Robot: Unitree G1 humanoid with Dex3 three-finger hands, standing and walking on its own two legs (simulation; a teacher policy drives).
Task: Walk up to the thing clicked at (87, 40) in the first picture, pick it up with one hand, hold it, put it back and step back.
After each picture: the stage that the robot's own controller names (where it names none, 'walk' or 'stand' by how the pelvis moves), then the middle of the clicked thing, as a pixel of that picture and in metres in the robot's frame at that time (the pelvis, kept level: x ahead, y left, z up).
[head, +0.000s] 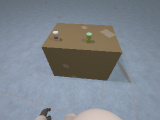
stand; (88, 38) +0.92 +0.06 -0.05
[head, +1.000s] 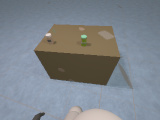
walk; (83, 40) +0.82 +0.15 -0.03
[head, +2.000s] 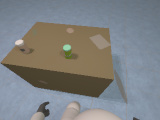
stand; (67, 52) +0.52 +0.23 -0.02
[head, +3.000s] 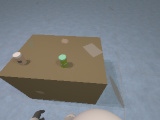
walk; (63, 61) +0.50 +0.25 -0.06
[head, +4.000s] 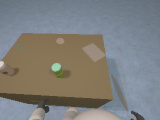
stand; (58, 70) +0.34 +0.26 -0.03
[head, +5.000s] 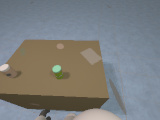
stand; (58, 72) +0.37 +0.28 -0.05
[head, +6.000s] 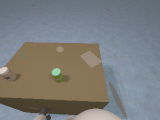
stand; (57, 75) +0.35 +0.27 -0.06
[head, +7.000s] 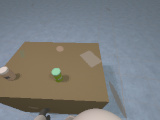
stand; (57, 75) +0.35 +0.28 -0.06
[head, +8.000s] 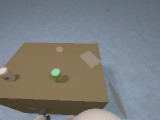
stand; (57, 75) +0.35 +0.28 -0.06
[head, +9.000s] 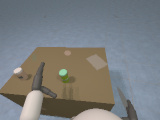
rise first; (64, 76) +0.37 +0.25 -0.05
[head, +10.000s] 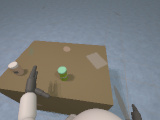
go down; (63, 73) +0.37 +0.25 -0.05
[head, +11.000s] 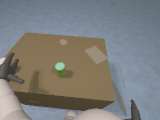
go down; (61, 70) +0.37 +0.23 -0.02
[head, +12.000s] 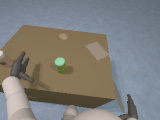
close in; (60, 65) +0.38 +0.23 +0.00
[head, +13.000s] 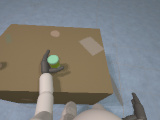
close; (54, 63) +0.38 +0.24 +0.03
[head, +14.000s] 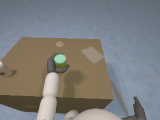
lift; (61, 64) +0.35 +0.20 +0.11
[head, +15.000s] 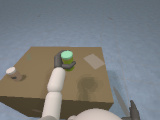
lift; (68, 61) +0.34 +0.16 +0.17
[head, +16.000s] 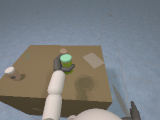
hold; (67, 64) +0.34 +0.17 +0.14
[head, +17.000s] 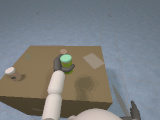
hold; (67, 64) +0.34 +0.17 +0.14
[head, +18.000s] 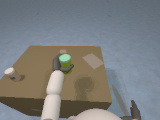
crouch; (66, 64) +0.34 +0.17 +0.14
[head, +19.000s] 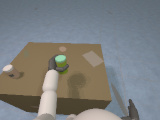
crouch; (61, 64) +0.35 +0.21 +0.10
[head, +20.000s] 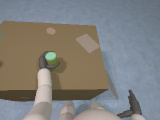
lower; (52, 61) +0.40 +0.24 +0.01
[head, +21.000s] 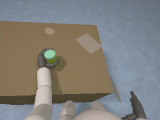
lower; (52, 59) +0.41 +0.25 +0.03
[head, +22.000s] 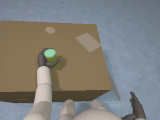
lower; (52, 58) +0.42 +0.25 +0.03
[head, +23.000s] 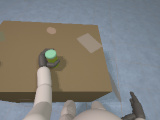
lower; (52, 59) +0.41 +0.25 +0.03
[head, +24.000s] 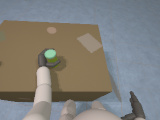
draw back; (52, 59) +0.41 +0.25 +0.03
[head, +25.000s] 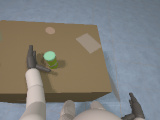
withdraw; (51, 60) +0.40 +0.25 +0.03
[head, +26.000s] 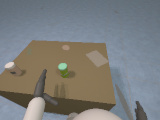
sink last; (63, 70) +0.38 +0.25 -0.01
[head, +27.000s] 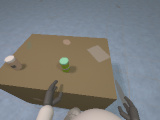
stand; (65, 65) +0.41 +0.24 +0.00
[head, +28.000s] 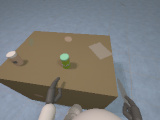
stand; (65, 61) +0.42 +0.24 +0.02
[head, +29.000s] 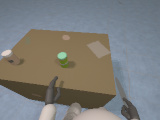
stand; (63, 60) +0.43 +0.25 +0.03
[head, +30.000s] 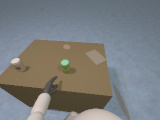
stand; (65, 66) +0.44 +0.24 -0.03
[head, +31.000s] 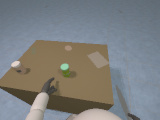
stand; (65, 70) +0.40 +0.24 -0.05
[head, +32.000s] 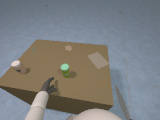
stand; (65, 70) +0.40 +0.24 -0.05
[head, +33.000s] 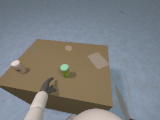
walk; (65, 71) +0.39 +0.24 -0.05
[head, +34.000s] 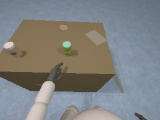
walk; (67, 49) +0.54 +0.20 -0.02
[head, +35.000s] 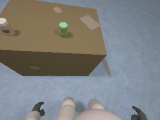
walk; (63, 30) +0.66 +0.29 -0.04
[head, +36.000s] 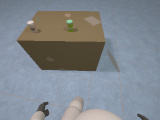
walk; (70, 26) +0.90 +0.31 -0.02
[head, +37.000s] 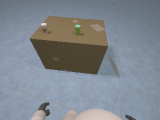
stand; (77, 30) +0.99 +0.24 -0.05
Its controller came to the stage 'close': yes
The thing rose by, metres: 0.21
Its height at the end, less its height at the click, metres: +0.00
